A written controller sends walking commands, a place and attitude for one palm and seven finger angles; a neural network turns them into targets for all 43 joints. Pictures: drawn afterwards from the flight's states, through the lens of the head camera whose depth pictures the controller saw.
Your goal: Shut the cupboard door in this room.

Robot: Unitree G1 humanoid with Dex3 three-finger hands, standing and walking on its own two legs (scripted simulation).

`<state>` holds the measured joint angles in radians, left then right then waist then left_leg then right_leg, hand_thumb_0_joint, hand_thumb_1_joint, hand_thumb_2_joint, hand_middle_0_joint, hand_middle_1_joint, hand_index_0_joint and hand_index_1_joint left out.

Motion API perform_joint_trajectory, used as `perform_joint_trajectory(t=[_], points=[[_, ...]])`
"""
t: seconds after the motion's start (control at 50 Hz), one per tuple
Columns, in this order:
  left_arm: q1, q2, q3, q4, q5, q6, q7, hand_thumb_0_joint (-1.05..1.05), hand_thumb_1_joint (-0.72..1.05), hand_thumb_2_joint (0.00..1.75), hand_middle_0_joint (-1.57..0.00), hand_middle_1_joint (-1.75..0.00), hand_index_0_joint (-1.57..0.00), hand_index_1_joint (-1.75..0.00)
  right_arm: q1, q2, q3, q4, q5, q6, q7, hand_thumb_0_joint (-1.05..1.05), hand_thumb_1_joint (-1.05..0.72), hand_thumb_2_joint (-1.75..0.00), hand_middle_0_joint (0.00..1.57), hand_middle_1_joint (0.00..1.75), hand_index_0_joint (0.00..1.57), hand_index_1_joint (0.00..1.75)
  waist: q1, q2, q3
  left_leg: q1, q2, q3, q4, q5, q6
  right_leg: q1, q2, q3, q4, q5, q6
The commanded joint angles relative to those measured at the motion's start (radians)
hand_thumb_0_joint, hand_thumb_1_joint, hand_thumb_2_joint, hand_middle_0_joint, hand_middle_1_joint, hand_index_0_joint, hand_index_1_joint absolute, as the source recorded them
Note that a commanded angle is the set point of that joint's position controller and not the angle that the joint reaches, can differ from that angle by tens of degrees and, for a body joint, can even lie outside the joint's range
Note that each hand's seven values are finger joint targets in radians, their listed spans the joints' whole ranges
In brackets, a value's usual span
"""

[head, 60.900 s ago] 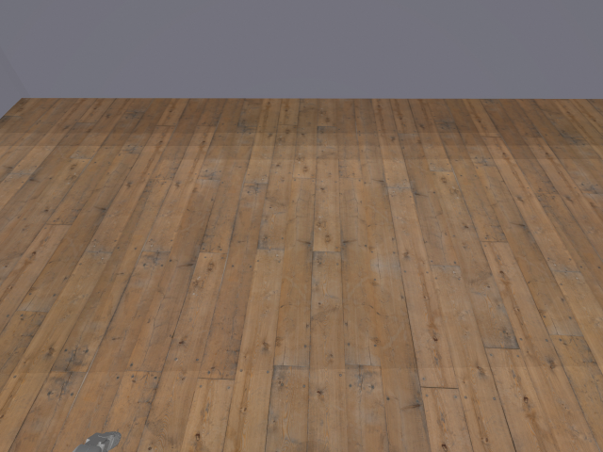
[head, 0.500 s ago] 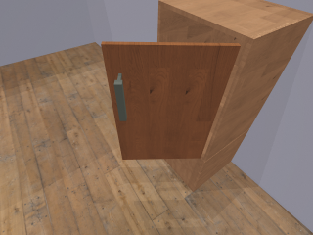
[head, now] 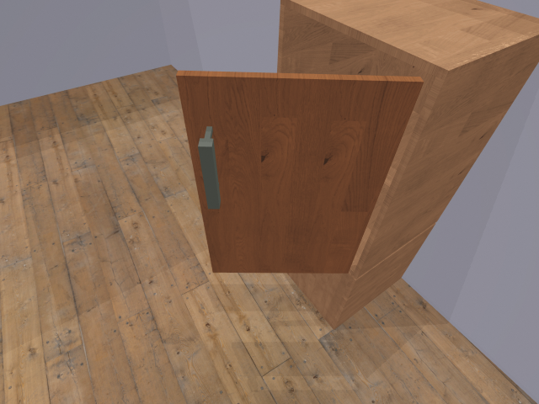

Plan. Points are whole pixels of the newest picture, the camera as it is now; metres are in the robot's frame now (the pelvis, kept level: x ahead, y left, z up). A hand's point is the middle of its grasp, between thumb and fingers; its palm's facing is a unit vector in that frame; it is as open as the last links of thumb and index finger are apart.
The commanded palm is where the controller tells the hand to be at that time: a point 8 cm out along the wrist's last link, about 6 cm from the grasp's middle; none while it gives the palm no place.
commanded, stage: look again from close up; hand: left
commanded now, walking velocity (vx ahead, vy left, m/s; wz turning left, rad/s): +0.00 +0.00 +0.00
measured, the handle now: (211, 169) +0.50 +0.15 +0.07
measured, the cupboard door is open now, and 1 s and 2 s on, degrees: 55 55 55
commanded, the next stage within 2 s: raise the hand and make a fist in 0.24 s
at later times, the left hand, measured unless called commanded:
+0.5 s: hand (119, 356) +0.19 +0.24 -0.04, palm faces +0.30 -0.94 -0.15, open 7.2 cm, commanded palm +0.11 +0.27 -0.06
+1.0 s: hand (140, 356) +0.19 +0.20 -0.02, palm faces +0.07 -1.00 -0.04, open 5.0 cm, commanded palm +0.15 +0.25 -0.01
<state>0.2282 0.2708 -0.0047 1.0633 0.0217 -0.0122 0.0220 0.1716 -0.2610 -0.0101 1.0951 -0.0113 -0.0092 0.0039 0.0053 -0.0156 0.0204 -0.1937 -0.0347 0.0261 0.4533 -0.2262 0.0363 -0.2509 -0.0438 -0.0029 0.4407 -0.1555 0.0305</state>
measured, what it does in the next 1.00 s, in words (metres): lowers itself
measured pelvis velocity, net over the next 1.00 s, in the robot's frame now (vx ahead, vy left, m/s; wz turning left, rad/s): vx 0.00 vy -0.03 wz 0.04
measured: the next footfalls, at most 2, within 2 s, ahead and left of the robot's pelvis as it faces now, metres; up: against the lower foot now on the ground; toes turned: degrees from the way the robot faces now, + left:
none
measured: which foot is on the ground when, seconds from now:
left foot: down 0.00-1.00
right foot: down 0.00-1.00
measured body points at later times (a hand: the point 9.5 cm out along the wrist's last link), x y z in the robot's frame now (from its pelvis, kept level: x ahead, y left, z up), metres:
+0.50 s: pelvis +0.01 -0.01 -0.02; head +0.01 -0.01 +0.43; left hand +0.17 +0.29 -0.02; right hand +0.14 -0.28 -0.12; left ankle +0.01 +0.10 -0.74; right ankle +0.05 -0.14 -0.74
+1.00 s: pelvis +0.00 -0.03 -0.09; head +0.05 -0.03 +0.36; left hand +0.18 +0.25 -0.01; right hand +0.21 -0.25 -0.15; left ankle +0.01 +0.09 -0.74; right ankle +0.05 -0.14 -0.74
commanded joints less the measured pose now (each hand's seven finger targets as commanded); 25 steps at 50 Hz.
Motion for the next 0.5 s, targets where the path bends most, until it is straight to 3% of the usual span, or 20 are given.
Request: perform_joint_trajectory(t=[0.0, 0.12, 0.3, 0.32, 0.34, 0.36, 0.38, 0.4, 0.42, 0.44, 0.46, 0.48], points=[[-0.020, 0.175, 0.030, -0.057, -0.004, -0.015, 0.006, 0.00, 0.90, 0.90, -0.20, -0.30, -0.20, -0.30, -0.032, -0.182, -0.030, -0.052, 0.000, -0.022, -0.009, 0.00, -0.90, -0.90, 0.20, 0.30, 0.20, 0.30, -0.004, -0.005, 0.012, -0.056, 0.129, -0.132, -0.134, -0.003, 0.003, 0.041, -0.083, 0.097, -0.090, -0.051, -0.047], [-0.053, 0.193, 0.031, -0.064, -0.005, -0.017, 0.005, 0.00, 0.90, 0.90, -0.20, -0.30, -0.20, -0.30, -0.057, -0.200, -0.029, -0.047, 0.001, -0.026, -0.008, 0.00, -0.90, -0.90, 0.20, 0.30, 0.20, 0.30, -0.002, 0.014, -0.028, -0.027, 0.134, -0.131, -0.137, 0.068, 0.000, 0.085, -0.087, 0.089, -0.086, 0.021, -0.045], [-0.080, 0.208, 0.031, -0.060, -0.005, -0.016, 0.003, 0.00, 0.90, 0.90, -0.20, -0.30, -0.20, -0.30, -0.075, -0.210, -0.026, -0.036, 0.001, -0.023, -0.007, 0.00, -0.90, -0.90, 0.20, 0.30, 0.20, 0.30, -0.003, -0.007, -0.029, -0.003, 0.134, -0.128, -0.150, 0.089, -0.005, 0.102, -0.091, 0.086, -0.108, 0.038, -0.042], [0.037, 0.108, 0.014, -0.028, -0.006, -0.019, 0.039, 0.00, 0.90, 0.90, -0.20, -0.30, -0.20, -0.30, -0.013, -0.135, -0.014, -0.088, 0.016, -0.031, -0.007, 0.00, -0.90, -0.90, 0.20, 0.30, 0.20, 0.30, -0.005, 0.054, -0.098, 0.011, 0.160, -0.052, -0.013, 0.110, -0.032, 0.127, -0.108, 0.058, -0.029, 0.109, -0.031], [-0.855, 0.958, 0.779, -1.479, -0.061, -0.286, 0.030, 0.00, 0.90, 0.90, -0.20, -0.30, -0.20, -0.30, 0.094, -0.302, -0.103, -0.388, -0.027, -0.160, -0.120, 0.00, -0.90, -0.90, 0.20, 0.30, 0.20, 0.30, -0.078, -0.038, -0.257, 0.099, 0.102, -0.166, 0.066, 0.225, 0.013, 0.162, -0.061, 0.023, 0.216, 0.043, -0.074], [-0.024, 0.197, 0.162, -1.002, -0.110, -0.186, -0.008, 0.00, 0.90, 0.90, -0.22, -0.32, -0.22, -0.32, -0.111, -0.148, -0.037, -0.417, 0.068, -0.192, -0.123, 0.00, -0.90, -0.90, 0.20, 0.30, 0.20, 0.30, 0.015, 0.265, -0.424, 0.205, 0.060, -0.077, 0.185, 0.412, -0.046, -0.023, 0.008, -0.083, 0.354, -0.027, -0.070], [0.189, 0.014, 0.174, -1.115, -0.210, -0.101, -0.033, 0.00, 0.90, 0.90, -0.24, -0.34, -0.24, -0.34, -0.121, -0.128, -0.031, -0.491, 0.047, -0.221, -0.092, 0.00, -0.90, -0.90, 0.20, 0.30, 0.20, 0.30, 0.025, 0.345, -0.404, 0.156, 0.054, -0.085, 0.163, 0.500, -0.097, -0.012, 0.010, -0.096, 0.312, -0.051, -0.064], [0.121, 0.051, 0.193, -1.121, -0.201, -0.152, -0.042, 0.00, 0.90, 0.90, -0.25, -0.36, -0.25, -0.36, -0.050, -0.082, -0.043, -0.491, 0.052, -0.269, -0.071, 0.00, -0.90, -0.90, 0.20, 0.30, 0.20, 0.30, -0.011, 0.227, -0.187, -0.037, 0.045, -0.085, 0.084, 0.297, -0.085, -0.117, 0.030, -0.095, 0.197, -0.062, -0.053], [0.211, 0.045, 0.256, -1.042, -0.236, -0.197, -0.059, 0.00, 0.90, 0.90, -0.27, -0.38, -0.27, -0.38, -0.045, -0.103, -0.072, -0.506, 0.039, -0.293, -0.065, 0.00, -0.90, -0.90, 0.20, 0.30, 0.20, 0.30, -0.002, 0.140, -0.019, -0.204, 0.031, -0.098, 0.096, 0.065, -0.086, -0.167, 0.042, -0.109, 0.172, -0.102, -0.058], [0.247, 0.033, 0.279, -0.930, -0.254, -0.262, -0.087, 0.00, 0.90, 0.90, -0.29, -0.40, -0.29, -0.40, -0.040, -0.118, -0.074, -0.511, 0.035, -0.305, -0.054, 0.00, -0.90, -0.90, 0.20, 0.30, 0.20, 0.30, -0.024, -0.009, 0.076, -0.333, 0.021, -0.113, 0.130, -0.071, -0.074, -0.257, 0.047, -0.126, 0.202, -0.167, -0.057], [0.302, 0.004, 0.298, -0.849, -0.277, -0.350, -0.130, 0.00, 0.90, 0.90, -0.31, -0.42, -0.31, -0.42, -0.039, -0.113, -0.084, -0.522, 0.033, -0.314, -0.046, 0.00, -0.90, -0.90, 0.20, 0.30, 0.20, 0.30, -0.010, -0.148, 0.103, -0.436, 0.015, -0.111, 0.182, -0.176, -0.071, -0.347, 0.055, -0.132, 0.252, -0.272, -0.053], [0.379, -0.010, 0.319, -0.780, -0.306, -0.441, -0.194, 0.00, 0.90, 0.90, -0.33, -0.44, -0.33, -0.44, -0.034, -0.109, -0.092, -0.539, 0.036, -0.325, -0.036, 0.00, -0.90, -0.90, 0.20, 0.30, 0.20, 0.30, 0.019, -0.135, 0.117, -0.491, -0.004, -0.094, 0.234, -0.204, -0.081, -0.385, 0.052, -0.112, 0.294, -0.318, -0.067]])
